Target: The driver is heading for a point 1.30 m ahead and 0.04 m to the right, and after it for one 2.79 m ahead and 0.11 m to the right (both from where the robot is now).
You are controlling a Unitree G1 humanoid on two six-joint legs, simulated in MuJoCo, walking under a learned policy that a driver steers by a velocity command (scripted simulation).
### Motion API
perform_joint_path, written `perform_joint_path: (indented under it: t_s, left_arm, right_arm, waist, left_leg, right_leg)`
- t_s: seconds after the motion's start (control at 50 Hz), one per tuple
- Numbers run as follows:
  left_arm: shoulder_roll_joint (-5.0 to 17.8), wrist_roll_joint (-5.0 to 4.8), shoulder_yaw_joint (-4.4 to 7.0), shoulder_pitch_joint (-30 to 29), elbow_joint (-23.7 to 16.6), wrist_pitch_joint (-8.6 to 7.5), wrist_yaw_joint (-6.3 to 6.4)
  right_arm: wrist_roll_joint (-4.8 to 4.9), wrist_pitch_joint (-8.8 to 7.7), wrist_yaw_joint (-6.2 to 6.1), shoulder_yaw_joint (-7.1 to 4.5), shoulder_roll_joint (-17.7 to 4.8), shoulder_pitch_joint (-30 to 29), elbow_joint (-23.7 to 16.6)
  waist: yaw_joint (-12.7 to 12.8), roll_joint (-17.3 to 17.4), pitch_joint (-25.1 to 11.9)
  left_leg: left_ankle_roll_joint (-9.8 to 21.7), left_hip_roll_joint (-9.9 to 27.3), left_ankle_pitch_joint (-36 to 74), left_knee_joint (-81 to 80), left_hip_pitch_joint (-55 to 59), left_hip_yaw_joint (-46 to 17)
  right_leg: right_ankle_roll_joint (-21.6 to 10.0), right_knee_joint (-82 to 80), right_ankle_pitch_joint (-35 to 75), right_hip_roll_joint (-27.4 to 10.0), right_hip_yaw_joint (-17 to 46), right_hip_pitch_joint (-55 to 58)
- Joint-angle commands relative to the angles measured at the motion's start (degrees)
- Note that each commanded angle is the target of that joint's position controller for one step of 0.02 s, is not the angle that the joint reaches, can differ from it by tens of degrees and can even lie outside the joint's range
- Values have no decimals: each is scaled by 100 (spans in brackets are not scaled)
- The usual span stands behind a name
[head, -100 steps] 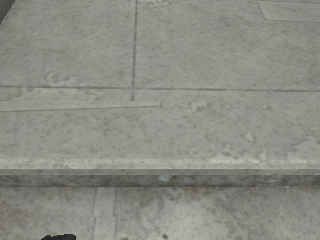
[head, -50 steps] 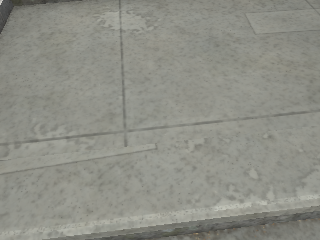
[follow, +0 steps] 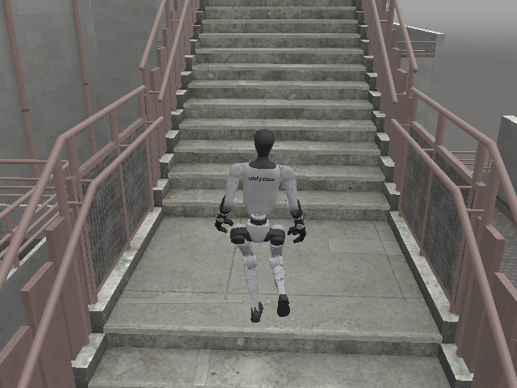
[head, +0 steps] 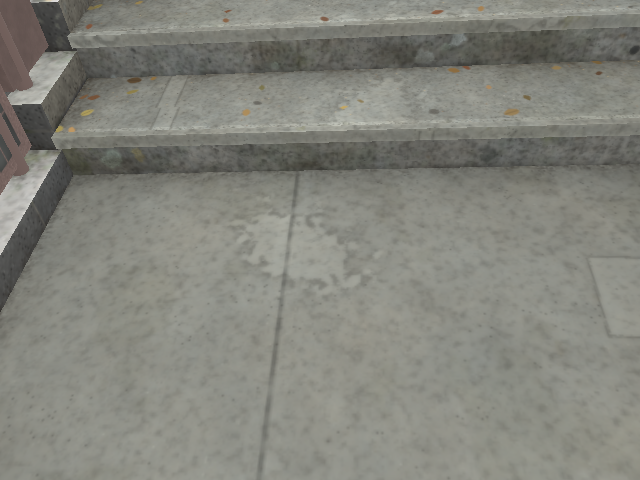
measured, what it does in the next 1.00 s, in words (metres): climbs: right foot, then left foot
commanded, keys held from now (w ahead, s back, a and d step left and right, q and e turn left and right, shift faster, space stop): w+q+shift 0.30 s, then w+e+shift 0.70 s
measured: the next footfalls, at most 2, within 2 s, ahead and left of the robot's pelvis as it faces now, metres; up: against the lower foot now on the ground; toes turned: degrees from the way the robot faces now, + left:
right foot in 0.26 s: +0.45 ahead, -0.16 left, +0.00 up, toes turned +17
left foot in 0.64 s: +0.75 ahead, +0.19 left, +0.00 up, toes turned +14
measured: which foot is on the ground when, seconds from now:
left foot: down 0.00-0.26, up 0.28-0.62, down 0.64-1.00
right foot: up 0.00-0.24, down 0.26-0.64, up 0.66-1.00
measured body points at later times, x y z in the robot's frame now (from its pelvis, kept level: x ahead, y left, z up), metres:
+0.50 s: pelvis +0.47 -0.02 +0.08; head +0.49 -0.02 +0.53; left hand +0.30 +0.22 -0.03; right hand +0.81 -0.13 +0.05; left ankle +0.50 +0.11 -0.57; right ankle +0.41 -0.17 -0.65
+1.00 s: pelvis +0.94 +0.08 +0.06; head +0.97 +0.07 +0.51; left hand +1.20 +0.33 +0.02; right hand +0.89 -0.21 -0.06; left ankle +0.71 +0.18 -0.65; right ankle +1.15 +0.00 -0.60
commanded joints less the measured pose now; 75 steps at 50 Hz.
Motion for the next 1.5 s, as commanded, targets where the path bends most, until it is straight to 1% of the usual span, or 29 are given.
perform_joint_path:
  t_s: [0.02,0.08,0.18,0.24,0.26,0.28,0.3,0.36,0.44,0.52,0.58,0.62,0.64,0.66,0.68,0.74,0.86,0.98,1.04,1.06,1.08,1.1,1.12,1.16,1.24,1.34,1.4,1.46,1.5]
  left_arm:
    - [-84,151,-281,-706,-1281,66,90]
    - [676,-33,-172,-1442,-1597,330,185]
    - [634,-278,-138,-1131,-1163,337,-21]
    - [1465,-393,279,590,-695,239,256]
    - [1709,-235,425,1489,-384,204,374]
    - [1684,-14,373,2029,-203,219,369]
    - [1851,209,410,987,-418,195,284]
    - [786,41,216,234,-174,97,140]
    - [877,-199,213,1037,671,-49,111]
    - [1275,-263,285,721,666,-3,62]
    - [1669,-332,356,1065,874,22,-38]
    - [1872,-329,386,1197,984,59,-11]
    - [1740,-327,366,1120,910,53,-10]
    - [861,-209,220,1223,729,64,19]
    - [973,-529,243,1594,446,124,36]
    - [936,-244,230,419,426,313,-22]
    - [572,-138,149,-609,-102,684,-282]
    - [841,-185,88,-1273,-236,579,-453]
    - [1447,-198,343,937,346,555,-299]
    - [1733,-172,508,1643,599,564,-165]
    - [2065,-294,629,1079,596,635,-46]
    - [2776,-88,742,652,204,712,-24]
    - [2569,-145,766,560,-4,733,25]
    - [1990,-193,604,326,216,587,95]
    - [1667,-315,419,287,290,325,78]
    - [1772,-288,454,1314,579,250,239]
    - [1520,86,470,4165,1555,109,510]
    - [1184,-63,379,3102,1670,108,576]
    - [1326,-453,268,388,619,60,293]
  right_arm:
    - [-156,-388,-81,-165,-524,151,-89]
    - [-49,-560,-29,-98,-636,-328,-146]
    - [71,-581,-38,-372,-1369,188,-104]
    - [-47,-595,82,-446,-1483,-198,-287]
    - [-121,-635,102,-324,-878,-353,-470]
    - [-299,-627,38,-21,75,-530,-783]
    - [167,-558,10,3,-113,507,-1070]
    - [-231,-376,170,22,-398,-512,-978]
    - [-286,-257,276,197,-257,-1222,-1519]
    - [-167,-384,479,447,-109,-1836,-1765]
    - [-146,-391,334,320,-416,-1800,-1565]
    - [-222,-425,117,112,-745,-207,-1112]
    - [-347,-448,-22,-43,-1071,638,-976]
    - [-475,-476,-106,-144,-1464,1397,-891]
    - [-425,-412,-119,-154,-1504,1092,-1029]
    - [-237,-509,-48,2,-468,222,-744]
    - [-44,-757,16,49,-207,285,-59]
    - [-24,-769,-68,-80,-937,339,134]
    - [-115,-480,-169,-250,-1516,-43,-87]
    - [-201,-415,-158,-227,-1416,-64,-117]
    - [-322,-439,-52,-31,-571,-66,-217]
    - [-135,-529,-18,85,-476,692,-899]
    - [-223,-674,-39,123,-755,259,-950]
    - [-283,-705,-56,200,-758,-341,-1006]
    - [-467,-300,-67,317,-538,-399,-1112]
    - [-517,-254,-170,421,-56,-1818,-1836]
    - [-474,-476,-251,587,304,-4314,-2692]
    - [-372,-445,-151,895,857,-4751,-3293]
    - [-365,-274,-37,725,226,-2311,-2553]
  waist:
    - [317,-1024,1042]
    - [410,-826,1633]
    - [81,-190,-73]
    - [1143,283,-1052]
    - [1362,-148,-1380]
    - [1248,-1329,-1084]
    - [301,-2432,-1917]
    - [219,-221,28]
    - [-132,-453,862]
    - [-198,-614,899]
    - [-172,-452,713]
    - [-969,-572,-258]
    - [-1389,-580,-762]
    - [-1225,694,-1542]
    - [-861,1266,-2142]
    - [-445,167,133]
    - [167,403,1031]
    - [297,88,897]
    - [1444,430,-343]
    - [1647,85,-611]
    - [1005,-1297,72]
    - [249,-2178,-1222]
    - [537,-939,-1419]
    - [101,249,44]
    - [-287,306,464]
    - [205,-321,392]
    - [1748,-547,700]
    - [706,-98,905]
    - [-682,530,-6]
  left_leg:
    - [754,1447,788,-4038,816,-3994]
    - [514,993,1424,-5084,-855,-2927]
    - [197,879,4679,-4765,1069,-2403]
    - [-404,1011,6699,-1530,2010,-2519]
    - [-479,805,4168,71,908,-2280]
    - [-413,696,245,1797,-563,-1777]
    - [-528,614,600,2604,-1582,-1412]
    - [-579,1300,1736,2246,-1429,-1239]
    - [-736,1480,1144,961,-2101,-1381]
    - [-869,1536,2966,-1718,424,-456]
    - [-781,1145,2940,-2344,1545,-169]
    - [-698,961,2603,-2748,3454,-267]
    - [-635,1678,2003,-2624,4783,-873]
    - [-611,3437,774,-2737,5656,-2845]
    - [-199,4227,13,-4279,5645,-5570]
    - [-168,3293,1202,-4594,3517,-3155]
    - [-584,2859,3519,-5483,2540,-602]
    - [-965,2384,7313,-5264,2747,1024]
    - [-912,2673,9178,-2067,2976,807]
    - [-970,2400,7597,-159,2265,769]
    - [-1143,1301,1423,2194,496,694]
    - [-1308,882,262,3827,-1399,-358]
    - [-1210,1261,925,3523,-1624,-1048]
    - [-1223,1743,1532,2179,-1237,-1042]
    - [-1496,2003,1170,1026,-261,-825]
    - [-1338,1783,-123,4655,-4108,-968]
    - [-1020,1492,-3076,6904,-9040,-1147]
    - [-508,1633,-2868,4552,-6315,-938]
    - [-552,1167,1118,1472,1072,232]
  right_leg:
    - [53,438,-1433,8,-7,-3025]
    - [282,-3118,-1060,-399,-365,-1380]
    - [239,-6690,1371,227,-777,2059]
    - [218,-7624,839,253,-687,3810]
    - [109,-7337,8,-441,-148,5140]
    - [320,-6802,813,-1571,885,5746]
    - [-415,-8366,-383,-2475,3970,5970]
    - [-856,-9162,-1490,-1592,2588,3347]
    - [-866,-9443,224,-1185,1458,2827]
    - [-718,-10291,1670,-586,333,1216]
    - [-713,-9842,3940,-696,72,1895]
    - [-503,-7409,4964,-528,-112,1982]
    - [-421,-5787,3667,-255,-127,941]
    - [-434,-3525,-1375,178,-259,32]
    - [-459,-2294,-1206,433,-14,-824]
    - [-389,-2775,-128,-243,-215,-1240]
    - [-280,-3759,296,-619,-336,-1436]
    - [-698,-6282,1905,287,-1655,710]
    - [-1063,-6517,881,788,-1480,2917]
    - [-1175,-6819,480,845,-1172,4014]
    - [-1314,-6930,751,256,-40,4286]
    - [-2640,-8011,242,-1050,3248,5857]
    - [-2557,-9043,-843,-1173,4050,5646]
    - [-2005,-9420,-90,-844,3255,3689]
    - [-1891,-9379,2639,-204,1836,1847]
    - [-2018,-8376,3329,-377,2737,3949]
    - [-1931,-7344,5583,-1166,2948,8074]
    - [-926,-9509,4932,-1112,1612,5237]
    - [-818,-10152,8204,-190,338,492]
Keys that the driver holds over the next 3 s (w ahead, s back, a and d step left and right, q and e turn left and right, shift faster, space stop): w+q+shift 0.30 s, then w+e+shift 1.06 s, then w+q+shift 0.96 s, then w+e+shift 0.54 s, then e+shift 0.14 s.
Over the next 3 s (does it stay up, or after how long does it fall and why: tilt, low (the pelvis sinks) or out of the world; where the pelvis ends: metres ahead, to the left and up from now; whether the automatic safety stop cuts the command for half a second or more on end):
stays up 2.70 0.03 0.77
